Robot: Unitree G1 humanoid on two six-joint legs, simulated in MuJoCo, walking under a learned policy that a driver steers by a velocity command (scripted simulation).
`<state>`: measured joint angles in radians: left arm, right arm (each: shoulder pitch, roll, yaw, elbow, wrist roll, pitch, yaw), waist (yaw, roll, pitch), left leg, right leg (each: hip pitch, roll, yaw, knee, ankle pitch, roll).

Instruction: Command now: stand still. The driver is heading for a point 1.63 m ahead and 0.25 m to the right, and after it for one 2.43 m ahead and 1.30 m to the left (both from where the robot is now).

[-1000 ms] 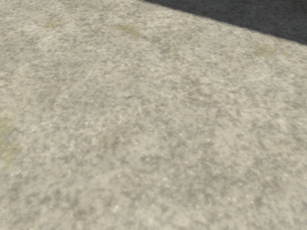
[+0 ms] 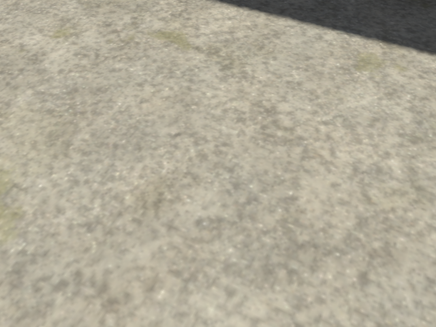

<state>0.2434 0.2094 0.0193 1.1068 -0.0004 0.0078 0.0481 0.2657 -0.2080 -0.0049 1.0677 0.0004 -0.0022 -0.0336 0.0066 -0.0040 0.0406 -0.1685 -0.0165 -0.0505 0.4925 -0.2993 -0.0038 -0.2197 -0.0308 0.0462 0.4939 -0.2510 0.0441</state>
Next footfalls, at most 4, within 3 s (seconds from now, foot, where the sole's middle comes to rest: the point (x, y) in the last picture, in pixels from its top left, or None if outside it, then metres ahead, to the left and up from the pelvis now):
0.74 left None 0.42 0.10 -0.77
1.28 right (267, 256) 0.75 -0.13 -0.77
1.84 left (200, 183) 1.06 0.11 -0.77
2.42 right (261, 133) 1.34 -0.15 -0.77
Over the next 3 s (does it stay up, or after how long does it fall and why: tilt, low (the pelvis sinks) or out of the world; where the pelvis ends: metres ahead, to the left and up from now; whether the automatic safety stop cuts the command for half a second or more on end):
stays up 1.52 -0.10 -0.01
